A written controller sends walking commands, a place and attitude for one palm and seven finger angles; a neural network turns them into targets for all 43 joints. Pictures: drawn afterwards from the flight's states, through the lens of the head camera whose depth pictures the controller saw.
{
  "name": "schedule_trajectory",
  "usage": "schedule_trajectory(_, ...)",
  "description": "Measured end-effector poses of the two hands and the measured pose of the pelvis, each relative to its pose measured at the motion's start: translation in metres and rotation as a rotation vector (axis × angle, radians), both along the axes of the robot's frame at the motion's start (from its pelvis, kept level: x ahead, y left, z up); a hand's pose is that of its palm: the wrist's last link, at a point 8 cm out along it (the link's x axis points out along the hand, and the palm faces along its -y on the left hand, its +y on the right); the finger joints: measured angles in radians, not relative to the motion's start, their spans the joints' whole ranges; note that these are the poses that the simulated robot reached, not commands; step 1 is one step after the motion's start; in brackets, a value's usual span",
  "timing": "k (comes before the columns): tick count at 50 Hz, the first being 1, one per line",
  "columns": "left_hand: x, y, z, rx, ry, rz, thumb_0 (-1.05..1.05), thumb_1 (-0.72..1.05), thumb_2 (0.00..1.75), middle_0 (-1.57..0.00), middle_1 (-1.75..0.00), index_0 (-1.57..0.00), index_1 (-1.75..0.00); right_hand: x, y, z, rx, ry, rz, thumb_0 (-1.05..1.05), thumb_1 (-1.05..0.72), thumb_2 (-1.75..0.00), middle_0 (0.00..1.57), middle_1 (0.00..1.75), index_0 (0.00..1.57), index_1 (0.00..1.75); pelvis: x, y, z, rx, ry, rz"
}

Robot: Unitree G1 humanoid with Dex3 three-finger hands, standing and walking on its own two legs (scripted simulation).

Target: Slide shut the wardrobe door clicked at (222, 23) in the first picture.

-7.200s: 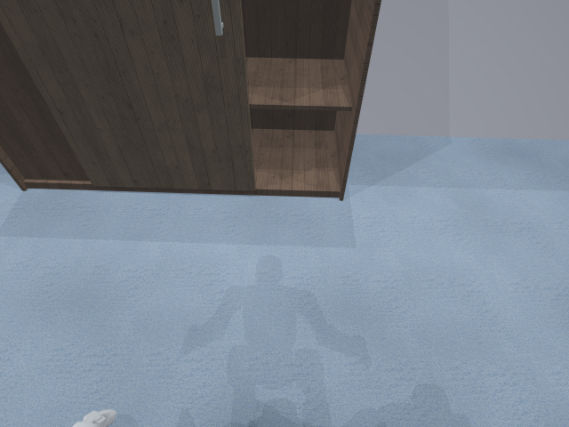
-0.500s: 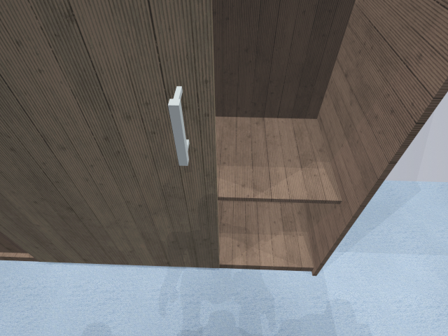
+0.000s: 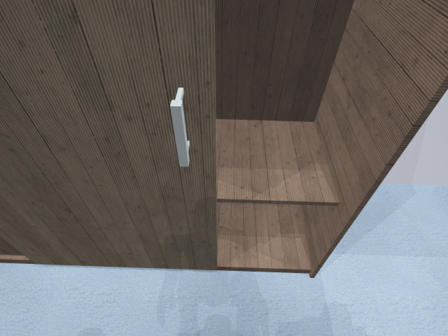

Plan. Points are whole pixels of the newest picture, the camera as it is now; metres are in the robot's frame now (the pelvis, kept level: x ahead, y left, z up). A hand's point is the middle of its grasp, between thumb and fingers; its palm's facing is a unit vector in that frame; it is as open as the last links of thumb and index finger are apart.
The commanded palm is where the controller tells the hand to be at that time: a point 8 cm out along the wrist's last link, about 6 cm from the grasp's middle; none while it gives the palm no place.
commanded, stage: look again from close up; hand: left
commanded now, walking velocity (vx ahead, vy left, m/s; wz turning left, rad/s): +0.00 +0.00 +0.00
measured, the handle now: (182, 129) +0.48 +0.12 +0.11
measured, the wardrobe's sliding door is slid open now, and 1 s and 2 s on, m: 0.42 0.42 0.42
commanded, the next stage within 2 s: raise the hand with hooked fingers in 0.06 s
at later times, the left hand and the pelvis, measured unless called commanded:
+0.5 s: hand (139, 289) +0.19 +0.16 +0.01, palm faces -0.03 -1.00 +0.00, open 8.1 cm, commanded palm +0.12 +0.24 -0.03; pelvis -0.03 +0.00 -0.05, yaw +1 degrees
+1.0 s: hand (88, 281) +0.19 +0.23 +0.03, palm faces +0.05 -1.00 -0.06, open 11.1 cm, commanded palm +0.15 +0.28 +0.04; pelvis -0.02 +0.01 -0.04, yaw +3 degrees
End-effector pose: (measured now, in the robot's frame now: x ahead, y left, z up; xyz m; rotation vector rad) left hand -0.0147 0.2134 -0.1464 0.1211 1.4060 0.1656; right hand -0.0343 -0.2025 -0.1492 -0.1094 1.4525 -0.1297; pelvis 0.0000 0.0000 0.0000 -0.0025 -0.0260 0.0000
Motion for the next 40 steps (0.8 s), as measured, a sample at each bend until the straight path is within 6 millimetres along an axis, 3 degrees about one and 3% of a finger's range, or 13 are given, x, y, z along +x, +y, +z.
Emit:
schedule_trajectory(10,0.001,0.004,0.004,0.014,-0.028,0.038,0.02,0.93,0.90,-0.20,-0.30,-0.20,-0.30,0.002,0.000,0.000,-0.002,-0.034,-0.004,0.00,-0.90,-0.90,0.20,0.30,0.20,0.29,-0.005,0.001,-0.002,-0.002,0.003,-0.002)
schedule_trajectory(13,0.056,0.029,0.049,0.115,-0.378,0.093,0.05,0.96,0.89,-0.21,-0.31,-0.21,-0.31,0.028,-0.015,0.008,-0.066,-0.253,-0.001,0.02,-0.92,-0.90,0.21,0.30,0.20,0.29,-0.009,0.002,-0.005,0.009,0.014,0.008)
schedule_trajectory(15,0.100,0.035,0.089,0.147,-0.644,0.092,0.05,0.94,0.88,-0.21,-0.32,-0.20,-0.32,0.053,-0.028,0.014,-0.100,-0.404,0.012,0.03,-0.93,-0.90,0.21,0.30,0.20,0.29,-0.012,0.004,-0.008,0.008,0.029,0.032)
schedule_trajectory(18,0.160,0.028,0.143,0.118,-1.045,0.028,0.04,0.89,0.87,-0.20,-0.34,-0.20,-0.34,0.098,-0.047,0.028,-0.144,-0.624,0.060,0.03,-0.93,-0.90,0.21,0.30,0.20,0.29,-0.019,0.005,-0.016,0.010,0.074,0.047)
schedule_trajectory(21,0.192,0.011,0.169,-0.010,-1.374,-0.062,0.02,0.82,0.84,-0.20,-0.38,-0.20,-0.38,0.143,-0.059,0.048,-0.173,-0.813,0.106,0.03,-0.92,-0.90,0.20,0.30,0.20,0.29,-0.025,0.002,-0.029,0.015,0.129,0.031)
schedule_trajectory(23,0.196,0.000,0.168,-0.089,-1.482,-0.146,0.02,0.77,0.83,-0.21,-0.40,-0.21,-0.40,0.170,-0.064,0.062,-0.183,-0.914,0.135,0.02,-0.92,-0.90,0.20,0.30,0.20,0.29,-0.028,-0.001,-0.039,0.016,0.150,0.022)
schedule_trajectory(26,0.182,-0.002,0.145,-0.150,-1.437,-0.194,0.01,0.69,0.80,-0.22,-0.44,-0.22,-0.44,0.203,-0.064,0.080,-0.194,-1.015,0.169,0.02,-0.91,-0.90,0.20,0.30,0.20,0.29,-0.031,-0.004,-0.050,0.016,0.168,0.015)
schedule_trajectory(29,0.155,0.011,0.122,-0.131,-1.313,-0.119,0.01,0.62,0.77,-0.23,-0.49,-0.23,-0.49,0.227,-0.054,0.089,-0.189,-1.061,0.204,0.01,-0.91,-0.90,0.20,0.29,0.20,0.29,-0.030,-0.005,-0.055,0.008,0.178,0.023)
schedule_trajectory(31,0.137,0.026,0.118,-0.063,-1.275,-0.061,0.01,0.57,0.75,-0.23,-0.52,-0.23,-0.52,0.236,-0.044,0.088,-0.175,-1.066,0.236,0.01,-0.91,-0.90,0.20,0.29,0.20,0.29,-0.030,-0.005,-0.058,-0.003,0.185,0.036)
schedule_trajectory(35,0.121,0.050,0.136,0.059,-1.356,-0.033,0.01,0.47,0.71,-0.24,-0.58,-0.23,-0.58,0.239,-0.019,0.068,-0.114,-1.017,0.307,0.01,-0.90,-0.90,0.20,0.29,0.20,0.29,-0.031,-0.006,-0.062,-0.032,0.192,0.069)
schedule_trajectory(40,0.148,0.052,0.157,-0.001,-1.439,-0.157,0.01,0.35,0.66,-0.24,-0.65,-0.24,-0.65,0.216,0.008,0.033,-0.024,-0.898,0.318,0.01,-0.90,-0.90,0.20,0.30,0.20,0.29,-0.034,-0.002,-0.063,-0.051,0.189,0.087)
